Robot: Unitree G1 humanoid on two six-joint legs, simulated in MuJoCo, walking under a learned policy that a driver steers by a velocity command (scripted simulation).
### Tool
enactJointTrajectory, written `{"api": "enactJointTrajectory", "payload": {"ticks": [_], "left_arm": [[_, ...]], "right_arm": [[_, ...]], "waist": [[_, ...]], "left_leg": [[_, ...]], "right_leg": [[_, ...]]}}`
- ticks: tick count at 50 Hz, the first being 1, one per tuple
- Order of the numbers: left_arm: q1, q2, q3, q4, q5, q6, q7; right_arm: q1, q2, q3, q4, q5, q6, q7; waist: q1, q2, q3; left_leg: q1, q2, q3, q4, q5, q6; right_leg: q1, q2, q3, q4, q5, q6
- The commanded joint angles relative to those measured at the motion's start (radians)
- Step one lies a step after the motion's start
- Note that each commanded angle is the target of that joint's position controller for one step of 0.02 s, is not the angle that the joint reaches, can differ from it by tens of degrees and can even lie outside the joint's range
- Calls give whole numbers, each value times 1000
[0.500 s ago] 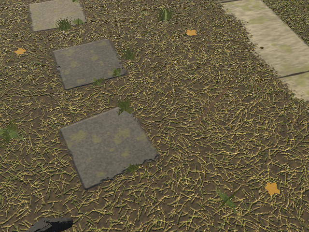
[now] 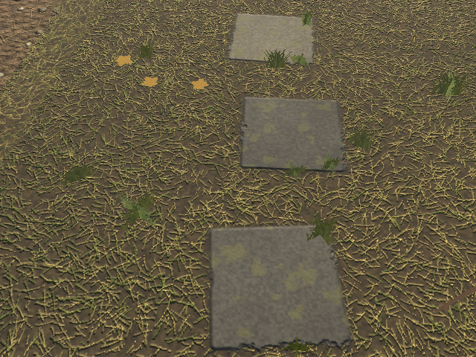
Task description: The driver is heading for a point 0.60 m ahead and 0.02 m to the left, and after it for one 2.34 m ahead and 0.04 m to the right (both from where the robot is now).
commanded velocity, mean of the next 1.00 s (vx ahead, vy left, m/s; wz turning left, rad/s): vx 0.40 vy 0.00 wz -0.08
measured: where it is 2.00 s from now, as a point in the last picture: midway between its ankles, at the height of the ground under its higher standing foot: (235, 313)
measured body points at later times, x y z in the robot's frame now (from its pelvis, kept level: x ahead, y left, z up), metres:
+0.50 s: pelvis +0.28 +0.07 +0.01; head +0.30 +0.08 +0.46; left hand +0.40 +0.35 -0.10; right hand +0.39 -0.19 -0.10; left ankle +0.20 +0.13 -0.74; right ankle +0.49 -0.08 -0.67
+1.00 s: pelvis +0.52 +0.05 +0.00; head +0.57 +0.03 +0.45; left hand +0.69 +0.32 -0.10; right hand +0.65 -0.24 -0.10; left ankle +0.64 +0.21 -0.69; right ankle +0.54 -0.03 -0.74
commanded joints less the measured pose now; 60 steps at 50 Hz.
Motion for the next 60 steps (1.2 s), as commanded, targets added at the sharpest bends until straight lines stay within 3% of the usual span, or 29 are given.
{"api": "enactJointTrajectory", "payload": {"ticks": [1,4,6,7,8,9,10,11,12,13,18,23,29,32,34,35,36,37,38,39,40,44,48,55,56,57,58,59,60], "left_arm": [[-51,178,44,-55,-18,-3,6],[-51,220,57,-46,-33,18,9],[-56,200,46,-52,-35,31,14],[-17,121,18,-84,4,24,15],[11,46,-15,-130,12,-6,7],[-94,144,5,-141,-23,-33,-6],[-148,151,4,-159,-44,-48,-11],[-152,136,1,-152,-24,-54,-1],[-127,143,7,-129,-4,-48,4],[-94,141,8,-112,-4,-34,0],[-134,88,-7,-102,-4,11,0],[-246,63,-21,-120,-19,1,-21],[-341,53,-30,-174,-22,-5,-60],[-275,84,-15,-182,-10,-3,-73],[-30,169,29,-133,-1,-3,-60],[79,268,51,-128,8,3,-43],[42,273,43,-156,5,1,-38],[42,208,30,-171,-1,15,-35],[-16,173,20,-186,-6,23,-29],[-66,160,16,-190,-14,29,-26],[-102,143,12,-199,-16,34,-18],[-161,174,22,-213,4,50,-6],[-165,188,29,-208,-14,82,18],[-176,166,23,-220,-16,119,30],[-196,150,16,-226,-20,120,31],[-160,112,4,-224,-13,118,31],[-71,51,-15,-217,12,113,29],[-59,81,-10,-226,9,107,31],[-47,142,4,-199,14,107,35]], "right_arm": [[-86,-44,-4,-100,0,-7,18],[-53,-84,-26,-120,-6,1,23],[227,-177,-83,-48,0,11,7],[336,-286,-115,-27,8,20,-16],[274,-333,-108,-70,7,2,-10],[271,-236,-79,-81,2,-15,2],[248,-194,-66,-72,-4,-28,2],[186,-171,-58,-74,-4,-34,1],[126,-120,-42,-81,-12,-36,-4],[94,-97,-32,-93,-25,-38,-9],[134,-119,-32,-40,-28,-63,-23],[160,-129,-28,5,-32,-69,-33],[214,-139,-36,71,-23,-47,-38],[175,-170,-45,63,-21,-24,-56],[142,-171,-39,43,-21,-8,-77],[192,-119,-18,13,-50,-22,-79],[289,-35,14,-6,-59,-47,-55],[228,-144,-7,8,-32,-69,-36],[129,-149,-7,-33,-3,-75,-31],[88,-137,-5,-40,-11,-73,-38],[76,-146,-13,-43,-28,-60,-49],[154,-92,-3,-34,-34,-18,-67],[98,-86,-1,-41,-36,-6,-74],[23,-106,-18,-72,-23,-24,-53],[58,-104,-21,-60,-24,-33,-50],[69,-134,-28,-62,-36,-39,-52],[38,-196,-35,-87,-60,-35,-59],[58,-154,-24,-59,-89,-28,-54],[46,-96,-7,-70,-73,-33,-46]], "waist": [[-19,-83,59],[-64,-115,5],[-213,-84,-149],[-219,108,-230],[-133,249,-373],[-199,97,-350],[-184,67,-222],[-136,-19,-141],[-96,-12,-115],[-71,18,-107],[-83,4,-50],[-137,9,10],[-172,-10,58],[-114,37,-9],[19,26,-153],[27,-148,-292],[-50,-336,-462],[21,-158,-503],[16,-119,-367],[-17,-14,-224],[-44,2,-166],[-117,-94,-130],[-97,-121,-194],[-82,-195,-161],[-107,-200,-160],[-94,-160,-166],[-25,70,-192],[-16,251,-179],[-38,172,-173]], "left_leg": [[18,1,27,-81,-8,34],[137,-76,106,-107,-156,90],[546,-173,135,-172,-124,156],[851,21,-205,-213,-144,250],[1037,213,-774,-408,-365,423],[1019,216,-752,-481,-413,374],[906,185,-613,-478,-362,335],[758,139,-502,-473,-253,301],[655,112,-397,-477,-129,275],[584,94,-346,-499,-45,267],[514,73,-157,-581,152,257],[551,53,-26,-633,58,190],[778,132,37,-572,195,175],[832,126,83,-388,684,136],[711,59,135,-13,818,67],[428,-22,148,339,322,5],[62,-242,22,693,-608,-63],[25,-164,-127,744,-580,-44],[-16,-115,-111,692,-526,-33],[-29,-80,-76,605,-481,-37],[7,-54,-68,526,-445,-44],[144,-71,-34,310,-379,-97],[194,-102,-42,133,-201,-121],[268,-138,-76,-187,-189,-81],[346,-127,-61,-314,-79,-59],[453,-34,-120,-377,61,-18],[565,176,-324,-372,366,85],[552,278,-539,-408,424,259],[541,258,-542,-412,357,289]], "right_leg": [[-23,-303,66,-70,346,-148],[43,-307,19,101,708,-115],[-91,-241,-36,496,814,-59],[-419,-159,-47,858,327,2],[-718,34,165,1131,-332,40],[-820,-20,303,1171,-288,17],[-853,-57,286,1124,-205,-8],[-808,-100,285,1031,-128,-13],[-735,-140,283,949,-70,-10],[-670,-159,281,923,-31,-6],[-694,-169,252,755,162,38],[-682,-130,231,479,434,18],[-770,-79,219,337,334,-36],[-650,-3,136,330,175,-84],[-296,58,128,255,295,-134],[54,-159,410,315,641,-233],[378,-405,917,243,786,-456],[357,-361,833,225,742,-414],[239,-321,687,218,732,-369],[65,-273,597,183,732,-333],[-61,-243,553,152,701,-314],[-306,-168,465,103,773,-307],[-318,-124,454,145,644,-249],[-237,-118,625,240,365,-189],[-242,-97,622,281,343,-160],[-291,-55,597,346,223,-114],[-392,59,459,526,-148,-54],[-494,109,382,640,-401,4],[-494,65,412,765,-395,37]]}}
